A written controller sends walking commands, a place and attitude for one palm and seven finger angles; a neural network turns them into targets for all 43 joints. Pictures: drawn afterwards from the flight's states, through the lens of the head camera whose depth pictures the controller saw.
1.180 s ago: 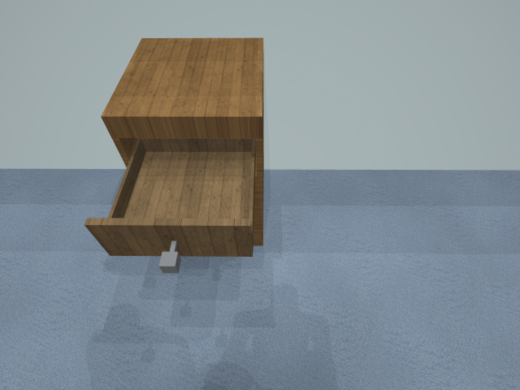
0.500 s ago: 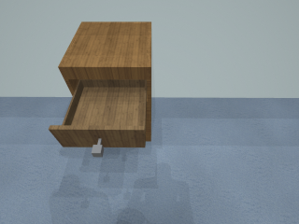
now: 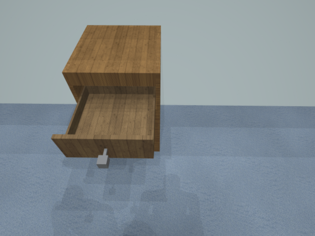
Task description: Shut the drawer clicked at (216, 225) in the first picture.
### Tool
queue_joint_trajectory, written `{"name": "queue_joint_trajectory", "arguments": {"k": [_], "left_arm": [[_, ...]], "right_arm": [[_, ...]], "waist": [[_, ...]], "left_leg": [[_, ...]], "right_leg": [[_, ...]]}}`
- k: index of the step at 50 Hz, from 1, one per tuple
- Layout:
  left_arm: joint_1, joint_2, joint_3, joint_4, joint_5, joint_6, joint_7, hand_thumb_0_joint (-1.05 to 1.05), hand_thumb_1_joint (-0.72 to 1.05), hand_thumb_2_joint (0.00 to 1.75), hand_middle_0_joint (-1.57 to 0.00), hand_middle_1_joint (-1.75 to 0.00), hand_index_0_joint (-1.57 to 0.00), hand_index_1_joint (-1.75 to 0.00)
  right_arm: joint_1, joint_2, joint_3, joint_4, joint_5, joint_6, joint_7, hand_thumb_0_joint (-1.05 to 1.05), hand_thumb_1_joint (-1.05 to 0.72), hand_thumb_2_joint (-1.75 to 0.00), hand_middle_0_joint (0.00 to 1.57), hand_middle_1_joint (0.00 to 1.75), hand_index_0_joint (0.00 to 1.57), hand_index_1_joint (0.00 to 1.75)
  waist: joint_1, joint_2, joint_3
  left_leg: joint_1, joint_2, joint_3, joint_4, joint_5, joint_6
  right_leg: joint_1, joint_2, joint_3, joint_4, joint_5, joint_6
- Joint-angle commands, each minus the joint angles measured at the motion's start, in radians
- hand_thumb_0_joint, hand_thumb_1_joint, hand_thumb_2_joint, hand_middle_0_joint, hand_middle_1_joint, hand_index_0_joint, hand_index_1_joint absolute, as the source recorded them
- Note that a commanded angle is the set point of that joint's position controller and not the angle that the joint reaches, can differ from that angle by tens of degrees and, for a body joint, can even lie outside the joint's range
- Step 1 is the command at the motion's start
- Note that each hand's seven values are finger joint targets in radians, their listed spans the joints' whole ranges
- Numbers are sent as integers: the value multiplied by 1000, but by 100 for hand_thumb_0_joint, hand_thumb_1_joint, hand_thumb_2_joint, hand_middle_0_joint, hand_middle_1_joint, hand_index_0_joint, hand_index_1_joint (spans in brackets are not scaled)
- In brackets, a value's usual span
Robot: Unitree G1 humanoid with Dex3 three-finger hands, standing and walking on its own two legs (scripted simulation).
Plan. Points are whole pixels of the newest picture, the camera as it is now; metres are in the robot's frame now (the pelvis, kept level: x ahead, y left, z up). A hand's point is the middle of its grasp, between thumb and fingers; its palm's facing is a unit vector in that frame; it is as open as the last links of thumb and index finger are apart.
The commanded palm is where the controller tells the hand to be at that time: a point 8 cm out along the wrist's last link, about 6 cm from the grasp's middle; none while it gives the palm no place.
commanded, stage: take the last steps up to it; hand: left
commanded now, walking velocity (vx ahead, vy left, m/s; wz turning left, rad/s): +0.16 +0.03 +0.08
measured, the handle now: (104, 157) +0.42 +0.24 -0.22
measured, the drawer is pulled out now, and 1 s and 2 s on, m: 0.30 0.30 0.30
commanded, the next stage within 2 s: come to a stop and stand still in 0.24 s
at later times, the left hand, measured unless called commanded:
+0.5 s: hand out of the picture +0.05 +0.19 -0.18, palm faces +0.09 -0.98 -0.20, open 7.3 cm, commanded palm none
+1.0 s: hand out of the picture +0.07 +0.22 -0.17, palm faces +0.03 -0.97 -0.24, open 7.3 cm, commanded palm none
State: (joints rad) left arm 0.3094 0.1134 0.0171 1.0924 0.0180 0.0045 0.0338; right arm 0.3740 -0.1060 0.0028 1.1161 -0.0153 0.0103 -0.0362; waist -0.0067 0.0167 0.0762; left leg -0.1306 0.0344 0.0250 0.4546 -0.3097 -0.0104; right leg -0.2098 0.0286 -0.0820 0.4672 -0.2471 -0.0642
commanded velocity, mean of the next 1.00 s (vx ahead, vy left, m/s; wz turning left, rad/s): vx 0.01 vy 0.00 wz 0.02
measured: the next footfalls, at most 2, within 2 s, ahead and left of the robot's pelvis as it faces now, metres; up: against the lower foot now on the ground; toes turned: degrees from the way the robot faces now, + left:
none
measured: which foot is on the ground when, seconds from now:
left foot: down 0.00-1.00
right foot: down 0.00-1.00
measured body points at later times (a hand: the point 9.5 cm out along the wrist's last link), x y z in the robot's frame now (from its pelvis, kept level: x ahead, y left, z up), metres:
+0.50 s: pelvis +0.06 +0.02 +0.00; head +0.10 +0.02 +0.44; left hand +0.05 +0.24 -0.16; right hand +0.04 -0.18 -0.16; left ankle -0.04 +0.13 -0.73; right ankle +0.01 -0.08 -0.74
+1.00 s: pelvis +0.01 +0.03 -0.01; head -0.01 +0.03 +0.44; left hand +0.07 +0.27 -0.15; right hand +0.07 -0.21 -0.15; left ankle -0.04 +0.13 -0.74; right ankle +0.01 -0.08 -0.74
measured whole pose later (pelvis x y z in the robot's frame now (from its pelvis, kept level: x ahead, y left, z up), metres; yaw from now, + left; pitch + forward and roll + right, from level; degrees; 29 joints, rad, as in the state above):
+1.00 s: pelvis +0.01 +0.03 -0.01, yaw +0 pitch -2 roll +0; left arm 0.24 0.20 0.00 0.99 0.01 -0.01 0.04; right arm 0.23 -0.20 -0.03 0.99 -0.02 0.00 -0.03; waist -0.01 0.00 0.01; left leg -0.13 -0.01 0.04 0.53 -0.36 0.02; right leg -0.21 -0.01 -0.06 0.54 -0.29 -0.01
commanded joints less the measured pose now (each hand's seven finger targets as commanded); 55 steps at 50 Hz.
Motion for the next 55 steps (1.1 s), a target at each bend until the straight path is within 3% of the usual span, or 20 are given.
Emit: {"name": "queue_joint_trajectory", "arguments": {"k": [1, 4, 8, 11, 13, 15, 17, 19, 20, 23, 27, 30, 33, 35, 36, 37, 38, 43, 47, 55], "left_arm": [[79, 100, 25, -33, 2, -7, 3, 0, 90, 90, -20, -30, -20, -30], [80, 85, 25, -41, 1, -14, 0, 0, 90, 90, -20, -30, -20, -30], [116, 90, 32, -33, -1, -25, 0, 0, 90, 90, -20, -30, -20, -30], [147, 108, 41, -23, -3, -25, 4, 0, 90, 90, -20, -30, -20, -30], [144, 110, 44, -28, -4, -24, 5, 0, 90, 90, -20, -30, -20, -30], [119, 97, 45, -44, -5, -24, 4, 0, 90, 90, -20, -30, -20, -30], [83, 73, 40, -63, -6, -26, 6, 0, 90, 90, -20, -30, -20, -30], [90, 65, 40, -59, -10, -23, 10, 0, 90, 90, -20, -30, -20, -30], [109, 73, 43, -51, -12, -20, 12, 0, 90, 90, -20, -30, -20, -30], [116, 96, 43, -40, -14, -13, 16, 0, 90, 90, -20, -30, -20, -30], [70, 79, 28, -55, -11, -2, 15, 0, 90, 90, -20, -30, -20, -30], [73, 81, 22, -56, -10, -2, 13, 0, 90, 90, -20, -30, -20, -30], [84, 108, 31, -64, -16, -12, 16, 0, 90, 90, -20, -30, -20, -30], [68, 117, 31, -68, -17, -11, 17, 0, 90, 90, -20, -30, -20, -30], [44, 315, 24, -130, -21, -41, 12, 0, 90, 90, -20, -30, -20, -30], [16, 241, 43, -149, -7, -41, 14, 0, 90, 90, -20, -30, -20, -30], [-3, 226, 48, -150, -7, -41, 10, 0, 90, 90, -20, -30, -20, -30], [26, 196, 20, -133, -1, -36, 17, 0, 90, 90, -20, -30, -20, -30], [-15, 196, 7, -147, -7, -29, 16, 0, 90, 90, -20, -30, -20, -30], [-25, 193, -9, -130, -4, -17, 7, 0, 90, 90, -20, -30, -20, -30]], "right_arm": [[147, -60, -7, -4, -3, -12, -6, 0, -90, -90, 20, 30, 20, 30], [160, -63, -5, -2, -1, -26, -10, 0, -90, -90, 20, 30, 20, 30], [145, -59, -7, -9, 7, -39, -17, 0, -90, -90, 20, 30, 20, 30], [129, -51, -8, -19, 11, -40, -20, 0, -90, -90, 20, 30, 20, 30], [130, -49, -8, -14, 11, -42, -22, 0, -90, -90, 20, 30, 20, 30], [150, -59, -12, -7, 10, -45, -26, 0, -90, -90, 20, 30, 20, 30], [181, -76, -17, 6, 8, -48, -32, 0, -90, -90, 20, 30, 20, 30], [164, -81, -16, -3, 14, -43, -40, 0, -90, -90, 20, 30, 20, 30], [140, -84, -15, -15, 17, -39, -44, 0, -90, -90, 20, 30, 20, 30], [102, -86, -21, -39, 25, -27, -44, 0, -90, -90, 20, 30, 20, 30], [72, -83, -18, -39, 20, -23, -37, 0, -90, -90, 20, 30, 20, 30], [63, -97, -15, -49, 17, -23, -35, 0, -90, -90, 20, 30, 20, 30], [80, -124, -17, -49, 16, -31, -39, 0, -90, -90, 20, 30, 20, 30], [66, -132, -19, -54, 22, -30, -39, 0, -90, -90, 20, 30, 20, 30], [-79, -239, -38, -155, 13, -43, -12, 0, -90, -90, 20, 30, 20, 30], [-62, -254, -71, -190, -2, -67, -12, 0, -90, -90, 20, 30, 20, 30], [-57, -221, -75, -180, -7, -70, -20, 0, -90, -90, 20, 30, 20, 30], [-54, -150, -49, -176, 4, -29, -8, 0, -90, -90, 20, 30, 20, 30], [-69, -172, -40, -161, -1, -28, 0, 0, -90, -90, 20, 30, 20, 30], [-115, -194, -27, -155, -3, -21, 16, 0, -90, -90, 20, 30, 20, 30]], "waist": [[-1, -11, 107], [0, 20, 87], [10, -15, 14], [15, -96, -6], [9, -68, -4], [-7, -14, -26], [-23, 71, -39], [-4, 71, -46], [7, 32, -43], [3, -15, -33], [-3, -6, 37], [-1, -24, 40], [-1, -20, -138], [-2, 29, -169], [22, -37, -154], [4, -14, -242], [-3, 19, -285], [-11, -137, -79], [-9, -5, -27], [5, 1, 51]], "left_leg": [[-113, 24, -33, -74, -46, 73], [-113, 52, -68, -84, 54, 90], [-96, 31, -28, -13, 200, 79], [-123, -2, 5, 35, 167, 61], [-110, -2, 10, 45, 184, 57], [-46, 18, -6, 22, 310, 63], [47, 63, -49, 26, 598, 79], [68, 81, -62, 65, 827, 79], [46, 69, -55, 89, 833, 65], [15, 42, -42, 67, 689, 35], [21, 74, -73, -49, 622, 48], [26, 77, -83, -88, 559, 54], [134, 75, -61, -27, 816, 47], [153, 72, -52, -35, 802, 39], [109, 47, -70, 6, 672, 43], [59, 61, -78, 55, 577, 44], [48, 47, -70, 70, 581, 47], [-118, 15, -44, 68, 150, 32], [-73, 52, -68, -2, 280, 42], [-141, 55, -93, -120, 5, 47]], "right_leg": [[-61, -122, 153, -144, -224, -35], [-20, -104, 113, -68, -73, -35], [84, -134, 110, -28, 182, -44], [153, -176, 135, -34, 361, -64], [151, -184, 129, -12, 439, -70], [125, -158, 90, 47, 494, -61], [53, -115, 39, 117, 488, -40], [72, -107, 37, 89, 467, -25], [106, -117, 51, 62, 526, -27], [144, -155, 66, 50, 705, -40], [78, -130, 70, 2, 434, -9], [75, -126, 85, -46, 357, 1], [171, -133, 67, 12, 570, -2], [185, -143, 62, 8, 556, -1], [142, -105, 87, 31, 541, 5], [136, -149, 118, 65, 452, 5], [159, -166, 134, 90, 580, -11], [89, -216, 188, 2, 563, -20], [24, -154, 138, -2, 341, 11], [-31, -129, 155, -105, -34, 41]]}}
